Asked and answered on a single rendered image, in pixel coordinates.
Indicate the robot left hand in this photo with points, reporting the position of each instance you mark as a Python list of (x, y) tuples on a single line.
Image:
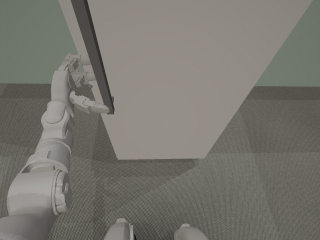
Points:
[(63, 84)]

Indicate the fridge door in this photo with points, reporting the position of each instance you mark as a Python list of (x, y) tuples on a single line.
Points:
[(180, 69)]

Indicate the left robot upper arm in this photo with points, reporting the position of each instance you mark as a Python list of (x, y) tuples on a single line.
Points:
[(36, 200)]

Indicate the right robot shin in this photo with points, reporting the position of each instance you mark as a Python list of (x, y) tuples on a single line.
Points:
[(185, 225)]

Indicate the robot left forearm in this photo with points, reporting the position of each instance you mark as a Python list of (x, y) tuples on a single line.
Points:
[(55, 145)]

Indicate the robot right thigh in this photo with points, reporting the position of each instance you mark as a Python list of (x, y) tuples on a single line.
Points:
[(189, 233)]

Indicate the handle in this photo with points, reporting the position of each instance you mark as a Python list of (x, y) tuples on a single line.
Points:
[(84, 19)]

